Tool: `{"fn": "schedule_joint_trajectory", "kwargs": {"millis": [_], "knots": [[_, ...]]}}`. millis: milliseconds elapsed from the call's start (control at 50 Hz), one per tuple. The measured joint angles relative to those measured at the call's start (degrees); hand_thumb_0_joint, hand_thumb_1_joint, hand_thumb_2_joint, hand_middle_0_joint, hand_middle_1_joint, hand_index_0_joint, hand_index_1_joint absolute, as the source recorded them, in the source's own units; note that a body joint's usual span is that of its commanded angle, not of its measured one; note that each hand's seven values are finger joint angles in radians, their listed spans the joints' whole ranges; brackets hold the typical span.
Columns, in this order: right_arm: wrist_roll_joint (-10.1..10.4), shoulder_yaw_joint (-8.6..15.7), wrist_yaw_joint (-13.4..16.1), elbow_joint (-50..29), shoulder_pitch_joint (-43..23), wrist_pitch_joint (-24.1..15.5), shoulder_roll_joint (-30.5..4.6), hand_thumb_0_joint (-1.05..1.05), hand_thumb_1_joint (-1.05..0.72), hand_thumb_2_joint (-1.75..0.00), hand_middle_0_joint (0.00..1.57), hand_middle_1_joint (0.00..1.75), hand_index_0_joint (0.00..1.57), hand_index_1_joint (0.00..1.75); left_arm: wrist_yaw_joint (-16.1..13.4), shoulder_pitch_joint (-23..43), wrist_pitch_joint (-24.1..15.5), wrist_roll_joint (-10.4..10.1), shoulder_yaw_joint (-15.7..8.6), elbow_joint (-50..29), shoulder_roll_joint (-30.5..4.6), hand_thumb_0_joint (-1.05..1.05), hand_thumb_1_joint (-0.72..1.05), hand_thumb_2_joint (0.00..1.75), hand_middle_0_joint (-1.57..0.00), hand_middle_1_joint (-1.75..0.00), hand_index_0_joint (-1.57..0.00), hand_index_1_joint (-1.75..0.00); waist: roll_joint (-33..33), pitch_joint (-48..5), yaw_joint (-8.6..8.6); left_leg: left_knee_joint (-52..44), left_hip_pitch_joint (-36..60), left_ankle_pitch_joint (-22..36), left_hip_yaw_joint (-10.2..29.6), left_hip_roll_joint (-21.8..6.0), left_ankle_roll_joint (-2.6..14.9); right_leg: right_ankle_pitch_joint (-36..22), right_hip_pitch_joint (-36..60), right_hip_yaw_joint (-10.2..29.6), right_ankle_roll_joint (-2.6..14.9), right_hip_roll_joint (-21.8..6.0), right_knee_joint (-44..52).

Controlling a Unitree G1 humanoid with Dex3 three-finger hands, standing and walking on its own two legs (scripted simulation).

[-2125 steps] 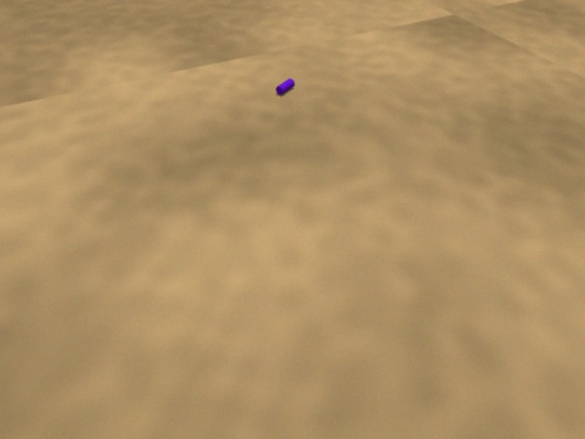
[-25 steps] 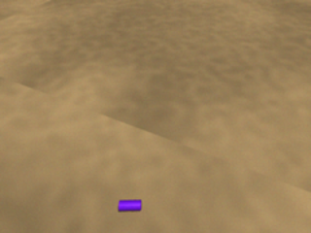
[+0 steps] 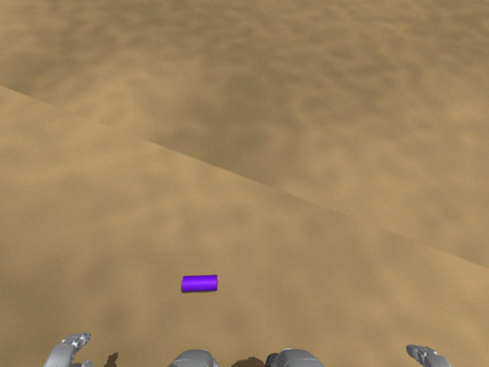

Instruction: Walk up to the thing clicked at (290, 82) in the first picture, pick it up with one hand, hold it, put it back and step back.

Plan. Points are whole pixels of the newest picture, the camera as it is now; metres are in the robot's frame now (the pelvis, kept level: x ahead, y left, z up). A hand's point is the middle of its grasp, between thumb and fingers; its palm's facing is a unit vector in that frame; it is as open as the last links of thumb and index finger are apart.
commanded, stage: step back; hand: left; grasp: from above
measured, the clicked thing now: (200, 283) +0.43 +0.16 -0.74
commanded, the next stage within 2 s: none
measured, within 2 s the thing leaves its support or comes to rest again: neither
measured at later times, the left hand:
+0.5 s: hand out of the picture +0.03 +0.27 -0.16, palm faces -0.13 -0.91 -0.39, open 7.4 cm
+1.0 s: hand out of the picture -0.11 +0.28 -0.15, palm faces -0.03 -0.94 -0.35, open 7.4 cm
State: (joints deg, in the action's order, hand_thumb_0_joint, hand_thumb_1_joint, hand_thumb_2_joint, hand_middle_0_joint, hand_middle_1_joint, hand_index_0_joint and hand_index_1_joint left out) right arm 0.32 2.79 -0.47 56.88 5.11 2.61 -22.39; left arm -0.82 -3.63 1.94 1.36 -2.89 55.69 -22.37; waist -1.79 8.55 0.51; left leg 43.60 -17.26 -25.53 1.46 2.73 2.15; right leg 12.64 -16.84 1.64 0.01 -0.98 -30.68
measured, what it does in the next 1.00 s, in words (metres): walks backwards: right foot, then left foot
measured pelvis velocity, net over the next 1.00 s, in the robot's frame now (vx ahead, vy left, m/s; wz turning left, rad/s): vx -0.24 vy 0.02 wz -0.04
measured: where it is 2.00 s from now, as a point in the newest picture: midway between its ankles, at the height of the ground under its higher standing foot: outside the picture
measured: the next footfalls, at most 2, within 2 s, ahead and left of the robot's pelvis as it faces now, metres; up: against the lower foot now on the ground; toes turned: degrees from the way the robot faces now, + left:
right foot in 0.48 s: -0.09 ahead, -0.11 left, +0.00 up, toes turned -2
left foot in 0.84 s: -0.17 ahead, +0.12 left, +0.00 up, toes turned -3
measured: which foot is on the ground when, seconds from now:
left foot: down 0.00-0.52, up 0.54-0.82, down 0.84-1.00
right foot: down 0.00-0.06, up 0.08-0.46, down 0.48-0.86, up 0.88-1.00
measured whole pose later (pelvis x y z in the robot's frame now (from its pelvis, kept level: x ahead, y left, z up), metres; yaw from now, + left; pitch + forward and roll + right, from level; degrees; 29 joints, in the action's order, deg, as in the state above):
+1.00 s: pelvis -0.24 +0.02 +0.00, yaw -2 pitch -3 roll -1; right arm -2.0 1.7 0.5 50.2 10.6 1.1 -20.5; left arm -0.7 -8.0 4.5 1.0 -4.8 45.9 -22.4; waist -2.8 9.2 0.3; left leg 33.3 -15.0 -15.7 1.0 0.6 2.2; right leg 28.5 -27.8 8.5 0.9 7.5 -66.1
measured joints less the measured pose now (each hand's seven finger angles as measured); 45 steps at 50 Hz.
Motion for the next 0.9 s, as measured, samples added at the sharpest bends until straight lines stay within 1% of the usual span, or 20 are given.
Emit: {"fn": "schedule_joint_trajectory", "kwargs": {"millis": [40, 60, 80, 120, 140, 180, 240, 360, 440, 480, 520, 540, 580, 620, 680, 780, 820, 840, 860, 900], "knots": [[-0.41, 0.24, 0.03, -1.15, 1.3, -0.46, -0.41, 0.0, -0.91, -0.9, 0.2, 0.3, 0.2, 0.3, -0.1, 0.62, 0.56, -0.1, 0.12, -1.61, -0.76, 0.01, 0.9, 0.9, -0.2, -0.3, -0.21, -0.3, -0.37, -0.14, 0.56, -6.37, 2.36, 7.31, -0.44, -0.66, -0.06, 0.87, -2.25, -0.15, -0.92, -0.31, -2.79], [-0.95, 0.55, 0.14, -1.49, 1.81, -0.75, -0.55, 0.0, -0.91, -0.9, 0.2, 0.3, 0.2, 0.3, -0.11, 1.16, 0.9, -0.43, 0.16, -2.4, -1.08, 0.01, 0.9, 0.9, -0.2, -0.3, -0.21, -0.3, -0.51, 0.01, 0.71, -8.33, 3.09, 5.87, -0.38, -0.65, -0.16, 1.43, -3.85, 0.17, -0.6, -0.28, -5.12], [-1.45, 0.76, 0.28, -1.55, 1.89, -0.87, -0.08, 0.0, -0.91, -0.9, 0.2, 0.3, 0.2, 0.3, -0.28, 1.96, 1.22, -0.65, 0.02, -3.01, -1.56, 0.01, 0.9, 0.9, -0.2, -0.3, -0.21, -0.3, -1.56, 0.97, 0.43, -7.92, 2.99, 5.07, -0.96, -0.08, 0.11, 5.69, -5.29, 2.33, 0.09, 0.21, -8.72], [-1.67, 0.52, 0.21, -2.01, 2.24, -0.89, 0.77, 0.0, -0.91, -0.9, 0.2, 0.3, 0.2, 0.3, -0.87, 2.66, 1.71, -0.62, -0.34, -3.8, -1.82, 0.01, 0.9, 0.9, -0.2, -0.3, -0.21, -0.3, -2.15, 2.41, 0.53, -7.5, 2.74, 5.54, -1.3, -0.22, 0.64, 15.03, -7.69, 6.21, 0.85, 3.71, -17.98], [-1.68, 0.37, 0.28, -2.29, 2.53, -0.9, 1.19, 0.0, -0.91, -0.9, 0.2, 0.3, 0.2, 0.3, -1.06, 2.67, 1.9, -0.6, -0.37, -3.96, -1.79, 0.01, 0.9, 0.9, -0.2, -0.3, -0.2, -0.3, -2.05, 2.73, 0.88, -8.13, 2.81, 6.28, -1.14, -0.53, 0.79, 17.1, -8.69, 7.22, 1.09, 5.5, -22.84], [-1.82, 0.07, 0.67, -2.93, 3.1, -0.84, 1.88, 0.0, -0.91, -0.9, 0.2, 0.3, 0.2, 0.3, -1.05, 2.16, 2.03, -0.84, -0.26, -4.42, -1.63, 0.01, 0.9, 0.9, -0.2, -0.29, -0.2, -0.3, -1.93, 2.75, 1.14, -9.88, 2.79, 7.89, -1.3, -0.99, 1.0, 17.18, -10.34, 8.15, 1.19, 7.8, -30.69], [-1.71, -0.17, 1.22, -4.35, 3.45, -0.99, 2.27, 0.0, -0.91, -0.9, 0.2, 0.3, 0.21, 0.3, -0.72, 0.51, 1.84, -0.67, -0.27, -5.42, -1.01, 0.01, 0.9, 0.9, -0.2, -0.29, -0.2, -0.3, -1.36, 2.95, 1.05, -11.1, 2.3, 9.34, -2.13, -1.53, 1.25, 16.01, -10.18, 7.93, 0.38, 8.56, -35.73], [-1.53, -0.43, 1.67, -7.23, 3.18, -1.72, 2.74, 0.0, -0.9, -0.9, 0.21, 0.3, 0.21, 0.3, -0.19, -2.75, 2.19, -0.23, -0.95, -6.32, -0.17, 0.01, 0.9, 0.9, -0.2, -0.3, -0.21, -0.3, -0.59, 3.54, 0.7, -9.88, 0.26, 10.34, -4.38, -2.35, 1.37, 17.1, -4.43, 6.61, -1.06, 6.31, -27.96], [-1.52, -0.65, 1.45, -8.29, 2.71, -1.54, 2.22, 0.0, -0.9, -0.9, 0.21, 0.3, 0.21, 0.3, 0.2, -4.0, 1.79, -0.01, -1.32, -6.49, 0.14, 0.01, 0.9, 0.9, -0.2, -0.3, -0.21, -0.3, 0.26, 3.45, 0.28, -7.23, -2.14, 10.43, -5.79, -3.33, 0.74, 15.6, -0.17, 3.78, -0.36, 3.79, -16.9], [-1.29, -0.72, 1.27, -8.35, 2.52, -1.14, 1.72, 0.0, -0.9, -0.9, 0.21, 0.3, 0.21, 0.3, 0.43, -4.65, 1.3, 0.19, -1.48, -6.42, 0.27, 0.01, 0.9, 0.9, -0.2, -0.3, -0.21, -0.3, 0.77, 2.86, -0.06, -5.18, -3.69, 10.17, -6.33, -3.89, 0.16, 11.25, 2.78, 2.28, 0.47, 2.91, -8.83], [-0.83, -0.54, 1.23, -7.61, 1.93, -0.57, 0.75, 0.0, -0.9, -0.9, 0.21, 0.3, 0.21, 0.3, 0.52, -4.83, 0.81, 0.69, -1.58, -5.89, 1.45, 0.01, 0.9, 0.9, -0.2, -0.3, -0.21, -0.3, 3.72, 3.09, 0.46, -3.38, -4.66, 10.24, -4.76, -5.72, -0.65, 8.44, 3.87, 0.53, 1.01, 4.61, -6.39], [-0.54, -0.44, 1.33, -7.07, 1.96, -0.24, 0.7, 0.0, -0.9, -0.9, 0.21, 0.3, 0.21, 0.3, 0.8, -5.29, 0.72, 0.7, -1.4, -6.05, 1.66, 0.01, 0.9, 0.9, -0.2, -0.3, -0.21, -0.3, 4.08, 2.57, 0.65, -1.78, -5.45, 7.21, -3.26, -4.98, -1.02, 8.15, 3.52, 0.04, 1.34, 4.65, -6.58], [-0.31, -0.39, 1.53, -6.2, 2.16, 0.47, 0.93, 0.0, -0.91, -0.9, 0.2, 0.3, 0.21, 0.3, 1.1, -6.12, 0.63, 0.72, -1.24, -6.75, 1.69, 0.01, 0.9, 0.9, -0.2, -0.3, -0.21, -0.3, 2.76, 1.65, -0.3, 7.52, -7.45, -1.36, 0.27, -0.9, -1.62, 7.46, 2.67, 0.81, 1.9, 3.41, -6.82], [0.04, -0.49, 1.57, -5.97, 2.83, 0.49, 0.56, 0.0, -0.91, -0.9, 0.2, 0.3, 0.21, 0.3, 0.83, -6.46, 0.72, 0.52, -1.14, -7.35, 2.14, 0.01, 0.9, 0.9, -0.2, -0.3, -0.21, -0.3, 2.27, 0.9, -0.99, 15.99, -8.53, -3.46, 3.24, 2.34, -1.91, 5.76, 2.38, 1.22, 1.96, 2.55, -5.29], [0.16, -0.74, 1.86, -6.12, 4.08, -0.14, -0.26, 0.0, -0.91, -0.9, 0.2, 0.3, 0.21, 0.3, 0.44, -6.1, 0.92, 0.64, -1.1, -8.72, 2.53, 0.01, 0.9, 0.9, -0.2, -0.3, -0.21, -0.3, 2.21, 0.1, -1.29, 20.27, -7.62, -3.81, 4.82, 4.0, -2.69, 3.33, 1.2, 0.83, 1.92, 1.91, -3.42], [-0.33, -0.7, 1.94, -6.32, 5.45, -0.25, -0.74, 0.0, -0.91, -0.9, 0.2, 0.3, 0.2, 0.3, 0.12, -4.2, 0.8, 0.9, -0.98, -11.92, 1.96, 0.01, 0.9, 0.9, -0.21, -0.3, -0.21, -0.3, 1.6, 0.53, -0.94, 7.77, -0.99, -4.41, 2.46, 1.33, -3.13, 1.03, -1.94, -1.41, 1.55, 1.13, -3.79], [-0.69, -0.49, 1.69, -6.32, 5.7, -0.54, -0.66, 0.0, -0.91, -0.9, 0.2, 0.3, 0.2, 0.3, 0.25, -3.42, 0.94, 0.66, -0.84, -12.83, 1.42, 0.01, 0.9, 0.9, -0.21, -0.3, -0.21, -0.3, 1.09, 0.9, -0.59, -1.35, 2.58, -1.07, 0.86, 0.04, -2.58, 0.78, -3.72, -2.41, 1.14, 0.73, -5.4], [-0.88, -0.33, 1.58, -6.28, 5.79, -0.82, -0.56, 0.0, -0.91, -0.9, 0.2, 0.3, 0.2, 0.3, 0.37, -3.08, 1.12, 0.49, -0.75, -13.08, 1.1, 0.01, 0.9, 0.9, -0.2, -0.3, -0.21, -0.3, 0.72, 1.07, -0.33, -6.25, 4.35, 2.88, 0.25, -0.25, -1.92, 0.85, -4.72, -2.8, 0.82, 0.43, -6.61], [-1.3, -0.16, 1.52, -5.94, 5.42, -0.96, 0.18, 0.0, -0.91, -0.9, 0.2, 0.3, 0.2, 0.3, 0.44, -2.65, 1.38, 0.32, -0.84, -12.96, 0.51, 0.01, 0.9, 0.9, -0.2, -0.3, -0.21, -0.3, -0.98, 1.8, -0.58, -7.46, 4.77, 4.83, -0.57, 0.69, -1.0, 0.78, -5.36, -2.07, 0.52, -0.5, -7.69], [-1.88, -0.41, 0.81, -6.06, 5.39, -1.0, 0.85, 0.0, -0.91, -0.9, 0.2, 0.3, 0.2, 0.3, 0.35, -2.71, 2.04, 0.25, -1.09, -11.8, 0.43, 0.01, 0.9, 0.9, -0.2, -0.3, -0.21, -0.3, -1.61, 1.79, -0.67, -6.91, 3.77, 5.53, -1.1, 0.45, 0.04, 9.22, -7.24, 0.69, 0.6, 1.56, -12.51]]}}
